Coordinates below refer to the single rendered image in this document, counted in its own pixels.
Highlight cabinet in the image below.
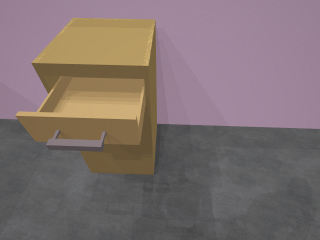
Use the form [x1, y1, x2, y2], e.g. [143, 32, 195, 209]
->
[31, 18, 157, 175]

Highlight drawer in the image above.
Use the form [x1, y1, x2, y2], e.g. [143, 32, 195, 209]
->
[15, 76, 146, 145]

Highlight handle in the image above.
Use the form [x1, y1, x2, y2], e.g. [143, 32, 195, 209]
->
[46, 130, 106, 152]

